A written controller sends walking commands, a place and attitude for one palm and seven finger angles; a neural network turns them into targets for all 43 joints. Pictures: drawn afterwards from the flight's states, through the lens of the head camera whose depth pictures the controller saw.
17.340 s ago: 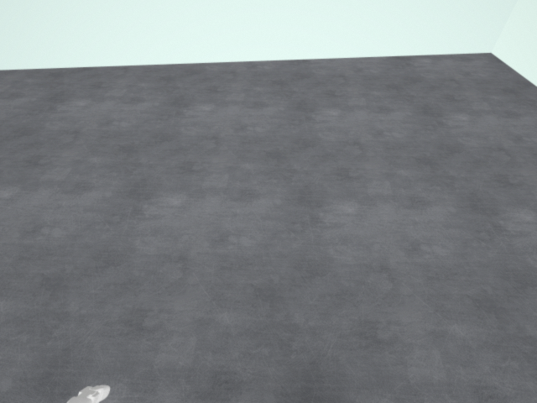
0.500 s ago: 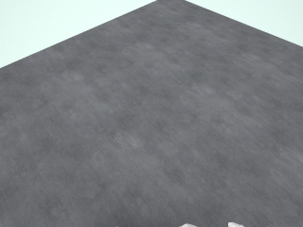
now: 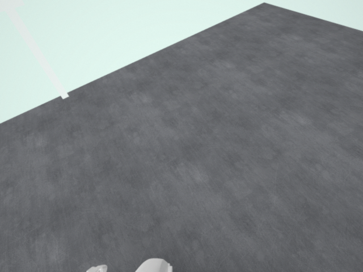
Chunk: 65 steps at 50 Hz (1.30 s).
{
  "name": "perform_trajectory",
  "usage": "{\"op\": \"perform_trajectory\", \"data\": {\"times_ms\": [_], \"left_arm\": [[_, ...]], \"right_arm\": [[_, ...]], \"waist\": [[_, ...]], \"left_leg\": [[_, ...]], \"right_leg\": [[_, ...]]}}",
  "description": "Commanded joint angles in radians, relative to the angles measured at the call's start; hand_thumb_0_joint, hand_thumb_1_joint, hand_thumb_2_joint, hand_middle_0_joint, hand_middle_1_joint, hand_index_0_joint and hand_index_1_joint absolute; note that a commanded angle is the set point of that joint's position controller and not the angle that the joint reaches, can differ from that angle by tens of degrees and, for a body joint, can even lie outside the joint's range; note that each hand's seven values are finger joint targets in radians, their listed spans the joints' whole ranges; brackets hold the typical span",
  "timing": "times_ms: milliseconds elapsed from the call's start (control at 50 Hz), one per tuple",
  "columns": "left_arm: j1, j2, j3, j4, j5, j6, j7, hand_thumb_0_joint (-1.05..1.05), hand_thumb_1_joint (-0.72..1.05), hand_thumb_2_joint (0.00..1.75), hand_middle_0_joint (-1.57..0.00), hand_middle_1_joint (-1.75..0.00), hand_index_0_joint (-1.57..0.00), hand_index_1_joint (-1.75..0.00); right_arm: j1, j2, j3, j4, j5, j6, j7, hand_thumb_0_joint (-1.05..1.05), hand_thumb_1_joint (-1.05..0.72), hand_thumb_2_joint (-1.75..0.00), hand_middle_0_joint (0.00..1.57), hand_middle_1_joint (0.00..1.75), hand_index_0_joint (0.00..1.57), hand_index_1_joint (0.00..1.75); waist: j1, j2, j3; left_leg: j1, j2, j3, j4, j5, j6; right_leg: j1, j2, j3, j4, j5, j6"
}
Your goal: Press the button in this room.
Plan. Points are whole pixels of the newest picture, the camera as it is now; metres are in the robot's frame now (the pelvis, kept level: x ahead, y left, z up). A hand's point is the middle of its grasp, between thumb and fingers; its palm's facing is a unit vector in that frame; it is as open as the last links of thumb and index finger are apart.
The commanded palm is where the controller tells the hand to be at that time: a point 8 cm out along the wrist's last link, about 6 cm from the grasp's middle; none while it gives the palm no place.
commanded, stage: turn or walk to find it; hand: left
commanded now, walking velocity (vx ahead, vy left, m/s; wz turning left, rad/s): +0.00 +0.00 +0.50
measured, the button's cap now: out of the picture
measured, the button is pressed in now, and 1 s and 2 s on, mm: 0 0 0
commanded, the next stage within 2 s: none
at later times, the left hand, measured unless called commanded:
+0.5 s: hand out of the picture -0.03 +0.28 -0.17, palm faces +0.30 -0.92 -0.24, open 7.4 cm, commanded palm none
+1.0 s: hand out of the picture +0.01 +0.21 -0.14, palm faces +0.50 -0.83 -0.27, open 7.4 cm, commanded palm none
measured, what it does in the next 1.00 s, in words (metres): steps on the spot, turning left: left foot, then right foot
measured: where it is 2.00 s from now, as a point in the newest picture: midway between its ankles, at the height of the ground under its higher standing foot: (145, 237)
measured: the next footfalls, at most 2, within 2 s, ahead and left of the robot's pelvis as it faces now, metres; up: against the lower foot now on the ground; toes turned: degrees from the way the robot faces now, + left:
left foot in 0.30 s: +0.00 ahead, +0.16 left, +0.00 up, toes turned +15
right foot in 0.82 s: +0.11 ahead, -0.07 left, +0.00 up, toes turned +19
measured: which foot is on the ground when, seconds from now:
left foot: up 0.00-0.28, down 0.30-0.82, up 0.84-1.00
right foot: down 0.00-0.30, up 0.32-0.80, down 0.82-1.00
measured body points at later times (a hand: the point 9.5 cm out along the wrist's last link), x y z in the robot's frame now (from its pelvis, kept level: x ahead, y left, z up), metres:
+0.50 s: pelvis -0.02 +0.06 +0.00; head +0.00 +0.09 +0.45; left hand -0.05 +0.33 -0.15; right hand +0.13 -0.16 -0.12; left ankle -0.04 +0.15 -0.74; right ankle -0.01 -0.10 -0.66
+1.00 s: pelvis +0.07 +0.02 +0.01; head +0.09 -0.01 +0.46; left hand -0.02 +0.25 -0.12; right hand +0.19 -0.20 -0.16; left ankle +0.00 +0.17 -0.64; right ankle +0.07 -0.08 -0.74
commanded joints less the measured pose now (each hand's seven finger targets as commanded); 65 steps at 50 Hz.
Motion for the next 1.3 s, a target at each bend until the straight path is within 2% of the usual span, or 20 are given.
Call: {"op": "perform_trajectory", "data": {"times_ms": [0,180,240,260,280,300,420,540,660,720,760,780,800,820,860,900,960,1200,1240,1280], "left_arm": [[0.013,0.191,0.051,-0.063,0.002,-0.034,0.013,0.0,0.9,0.9,-0.2,-0.3,-0.2,-0.3],[0.102,0.258,0.077,-0.015,0.017,-0.02,0.01,0.0,0.9,0.9,-0.2,-0.3,-0.2,-0.3],[0.07,0.258,0.08,-0.003,0.007,-0.011,0.005,0.0,0.9,0.9,-0.2,-0.3,-0.2,-0.3],[0.069,0.236,0.076,-0.012,-0.003,-0.003,0.002,0.0,0.9,0.9,-0.2,-0.3,-0.2,-0.3],[0.065,0.168,0.063,-0.046,-0.01,0.003,-0.004,0.0,0.9,0.9,-0.2,-0.3,-0.2,-0.3],[-0.009,0.148,0.044,-0.071,-0.002,0.012,-0.001,0.0,0.9,0.9,-0.2,-0.3,-0.2,-0.3],[-0.001,0.17,0.06,-0.006,0.0,0.017,-0.015,0.0,0.9,0.9,-0.2,-0.3,-0.2,-0.3],[-0.051,0.171,0.055,-0.029,0.008,0.003,-0.029,0.0,0.9,0.9,-0.2,-0.3,-0.2,-0.3],[-0.13,0.155,0.05,-0.081,0.006,-0.023,-0.043,0.0,0.9,0.9,-0.2,-0.3,-0.2,-0.3],[-0.058,0.145,0.048,-0.068,0.003,-0.031,-0.046,0.0,0.9,0.9,-0.2,-0.3,-0.2,-0.3],[0.095,0.159,0.06,-0.021,0.004,-0.041,-0.047,0.0,0.9,0.9,-0.2,-0.3,-0.2,-0.3],[0.195,0.221,0.076,0.007,0.013,-0.051,-0.037,0.0,0.9,0.9,-0.2,-0.3,-0.2,-0.3],[0.265,0.308,0.091,0.019,0.024,-0.056,-0.02,0.0,0.9,0.9,-0.2,-0.3,-0.2,-0.3],[0.243,0.309,0.081,0.005,0.002,-0.054,-0.011,0.0,0.9,0.9,-0.2,-0.3,-0.2,-0.3],[0.118,0.265,0.079,-0.015,0.003,-0.068,-0.006,0.0,0.9,0.9,-0.2,-0.3,-0.2,-0.3],[0.075,0.172,0.05,-0.005,0.001,-0.086,-0.009,0.0,0.9,0.9,-0.2,-0.3,-0.2,-0.3],[0.153,0.128,0.036,0.04,0.003,-0.101,-0.012,0.0,0.9,0.9,-0.2,-0.3,-0.2,-0.3],[0.397,0.117,0.015,0.185,0.014,-0.108,0.007,0.0,0.9,0.9,-0.2,-0.3,-0.2,-0.3],[0.384,0.145,0.02,0.197,0.011,-0.105,0.007,0.0,0.9,0.9,-0.2,-0.3,-0.2,-0.3],[0.328,0.185,0.022,0.189,0.0,-0.107,0.003,0.0,0.9,0.9,-0.2,-0.3,-0.2,-0.3]], "right_arm": [[-0.011,-0.045,-0.001,-0.065,0.005,-0.016,0.006,0.0,-0.9,-0.9,0.2,0.3,0.2,0.3],[-0.107,-0.014,0.027,-0.091,0.019,-0.039,0.001,0.0,-0.9,-0.9,0.2,0.3,0.2,0.3],[-0.025,-0.033,0.021,-0.074,0.018,-0.053,-0.001,0.0,-0.9,-0.9,0.2,0.3,0.2,0.3],[0.023,-0.08,0.01,-0.064,0.016,-0.061,0.0,0.0,-0.9,-0.9,0.2,0.3,0.2,0.3],[0.06,-0.186,-0.016,-0.065,0.008,-0.07,-0.006,0.0,-0.9,-0.9,0.2,0.3,0.2,0.3],[0.118,-0.24,-0.026,-0.045,0.011,-0.06,-0.014,0.0,-0.9,-0.9,0.2,0.3,0.2,0.3],[-0.048,-0.132,0.013,-0.083,0.008,-0.072,-0.034,0.0,-0.9,-0.9,0.2,0.3,0.2,0.3],[0.038,-0.131,0.005,-0.073,0.005,-0.084,-0.025,0.0,-0.9,-0.9,0.2,0.3,0.2,0.3],[0.082,-0.141,-0.005,-0.061,-0.001,-0.093,-0.022,0.0,-0.9,-0.9,0.2,0.3,0.2,0.3],[0.043,-0.141,-0.006,-0.067,-0.001,-0.093,-0.021,0.0,-0.9,-0.9,0.2,0.3,0.2,0.3],[-0.014,-0.12,-0.004,-0.074,0.002,-0.089,-0.022,0.0,-0.9,-0.9,0.2,0.3,0.2,0.3],[-0.024,-0.068,0.005,-0.087,0.009,-0.09,-0.02,0.0,-0.9,-0.9,0.2,0.3,0.2,0.3],[-0.032,0.01,0.024,-0.115,0.016,-0.1,-0.018,0.0,-0.9,-0.9,0.2,0.3,0.2,0.3],[-0.088,-0.056,0.012,-0.136,0.002,-0.1,-0.009,0.0,-0.9,-0.9,0.2,0.3,0.2,0.3],[-0.047,-0.052,-0.001,-0.107,-0.006,-0.083,0.008,0.0,-0.9,-0.9,0.2,0.3,0.2,0.3],[0.009,-0.03,0.001,-0.058,-0.012,-0.072,0.022,0.0,-0.9,-0.9,0.2,0.3,0.2,0.3],[0.044,0.012,0.01,-0.031,-0.004,-0.069,0.028,0.0,-0.9,-0.9,0.2,0.3,0.2,0.3],[-0.267,0.065,0.067,-0.1,0.004,-0.094,0.036,0.0,-0.9,-0.9,0.2,0.3,0.2,0.3],[-0.181,0.044,0.061,-0.073,0.002,-0.109,0.023,0.0,-0.9,-0.9,0.2,0.3,0.2,0.3],[0.087,-0.019,0.039,0.005,-0.005,-0.12,0.006,0.0,-0.9,-0.9,0.2,0.3,0.2,0.3]], "waist": [[0.029,-0.254,-0.036],[0.085,-0.281,-0.088],[0.03,-0.224,-0.127],[-0.003,-0.102,-0.147],[-0.025,0.215,-0.14],[-0.059,0.228,-0.141],[0.019,0.084,-0.071],[-0.014,0.062,-0.055],[-0.032,0.077,-0.035],[0.008,0.093,-0.057],[0.092,0.029,-0.078],[0.137,-0.132,-0.1],[0.17,-0.424,-0.111],[0.156,-0.319,-0.032],[0.076,-0.236,0.049],[0.026,-0.189,0.08],[0.026,-0.226,0.052],[0.097,-0.222,0.11],[0.055,-0.228,0.029],[-0.083,-0.204,-0.147]], "left_leg": [[-0.069,0.046,0.013,0.023,0.031,-0.032],[0.085,0.06,0.122,-0.406,-0.088,-0.019],[0.271,0.051,0.14,-0.67,0.113,0.0],[0.414,0.091,0.073,-0.77,0.252,0.019],[0.539,0.342,-0.274,-0.83,0.533,0.124],[0.497,0.442,-0.334,-0.84,0.702,0.217],[0.373,0.244,-0.157,-0.842,0.536,0.176],[0.385,0.25,-0.292,-0.948,0.02,0.207],[0.371,0.241,-0.382,-0.949,-0.074,0.232],[0.257,0.202,-0.368,-0.909,-0.064,0.213],[0.045,0.128,-0.311,-0.769,-0.138,0.166],[-0.16,0.036,-0.222,-0.593,-0.205,0.112],[-0.329,-0.067,-0.031,-0.272,-0.232,0.055],[-0.335,0.003,-0.053,-0.127,-0.184,0.051],[-0.285,0.064,-0.046,-0.007,-0.041,0.046],[-0.224,0.089,-0.019,0.035,0.107,0.028],[-0.233,0.075,0.024,0.046,0.215,0.013],[-0.152,0.064,0.19,-0.445,0.207,0.063],[0.029,0.015,0.228,-0.515,0.143,0.102],[0.406,-0.019,0.22,-0.64,0.226,0.139]], "right_leg": [[0.086,-0.228,0.125,-0.23,0.249,-0.071],[0.162,-0.302,0.076,-0.12,0.456,-0.116],[0.087,-0.274,0.005,0.01,0.384,-0.043],[-0.037,-0.227,-0.038,0.137,0.258,0.011],[-0.317,-0.083,-0.071,0.35,-0.199,0.096],[-0.358,-0.044,0.02,0.49,-0.391,0.1],[-0.33,-0.027,0.124,0.605,-0.104,0.102],[-0.37,-0.011,0.136,0.502,-0.078,0.108],[-0.323,0.01,0.129,0.272,-0.133,0.102],[-0.127,0.051,0.095,0.11,-0.113,0.093],[0.181,0.069,0.073,-0.071,-0.021,0.084],[0.391,-0.048,0.192,-0.191,-0.125,0.057],[0.465,-0.351,0.537,-0.341,-0.379,-0.02],[0.274,-0.439,0.674,-0.441,-0.522,-0.069],[0.102,-0.397,0.579,-0.467,-0.533,-0.056],[0.049,-0.286,0.332,-0.429,-0.278,-0.015],[0.142,-0.196,0.113,-0.382,0.04,0.016],[0.316,-0.22,-0.044,-0.286,0.692,-0.05],[0.331,-0.243,-0.058,-0.139,0.925,-0.054],[0.213,-0.215,-0.114,0.211,0.947,-0.01]]}}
